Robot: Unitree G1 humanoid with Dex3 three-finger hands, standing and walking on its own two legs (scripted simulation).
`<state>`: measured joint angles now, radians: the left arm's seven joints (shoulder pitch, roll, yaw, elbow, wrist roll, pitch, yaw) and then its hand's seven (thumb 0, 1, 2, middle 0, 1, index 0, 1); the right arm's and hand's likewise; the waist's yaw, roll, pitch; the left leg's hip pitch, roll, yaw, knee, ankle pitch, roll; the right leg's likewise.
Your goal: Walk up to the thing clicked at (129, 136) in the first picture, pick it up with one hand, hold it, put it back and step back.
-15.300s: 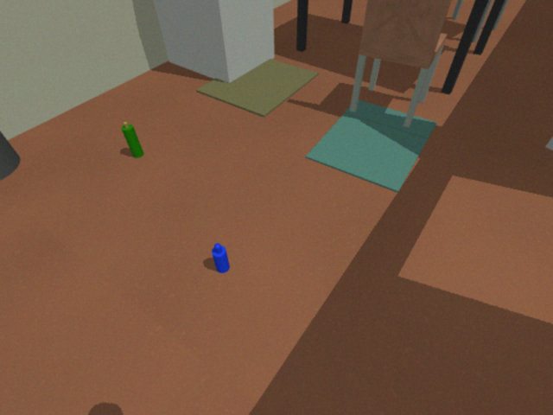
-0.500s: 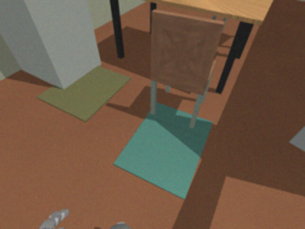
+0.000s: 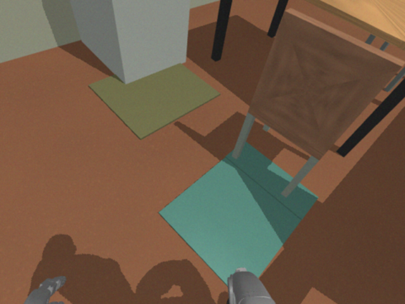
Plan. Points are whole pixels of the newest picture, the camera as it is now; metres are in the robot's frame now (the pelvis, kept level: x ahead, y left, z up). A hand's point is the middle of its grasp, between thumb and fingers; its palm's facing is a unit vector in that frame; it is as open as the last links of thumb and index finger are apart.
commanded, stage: walk up
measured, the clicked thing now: out of the picture +0.89 +1.11 -0.65
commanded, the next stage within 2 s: none
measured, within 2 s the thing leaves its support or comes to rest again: neither
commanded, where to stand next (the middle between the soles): +0.07 -0.06 m, yaw +45 degrees
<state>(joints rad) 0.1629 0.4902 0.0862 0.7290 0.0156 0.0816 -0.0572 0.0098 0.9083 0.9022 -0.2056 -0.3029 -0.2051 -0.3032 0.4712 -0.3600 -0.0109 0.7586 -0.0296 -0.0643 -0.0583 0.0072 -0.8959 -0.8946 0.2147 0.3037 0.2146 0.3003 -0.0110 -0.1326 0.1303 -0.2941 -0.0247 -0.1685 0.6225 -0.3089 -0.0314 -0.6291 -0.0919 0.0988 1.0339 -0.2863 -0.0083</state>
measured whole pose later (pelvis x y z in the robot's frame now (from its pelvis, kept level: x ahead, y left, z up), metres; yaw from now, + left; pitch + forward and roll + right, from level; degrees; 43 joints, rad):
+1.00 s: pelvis -0.04 -0.12 +0.00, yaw +39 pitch -1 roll +0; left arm 0.27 0.44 0.08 0.90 0.02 0.02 -0.06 0.01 0.91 0.90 -0.21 -0.30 -0.21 -0.30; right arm 0.42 -0.40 -0.03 0.90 -0.03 -0.01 0.01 0.01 -0.90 -0.90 0.21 0.30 0.21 0.30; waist -0.03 -0.06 0.02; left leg -0.23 -0.05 -0.05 0.58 -0.33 0.04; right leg -0.53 -0.09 -0.04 0.98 -0.32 0.01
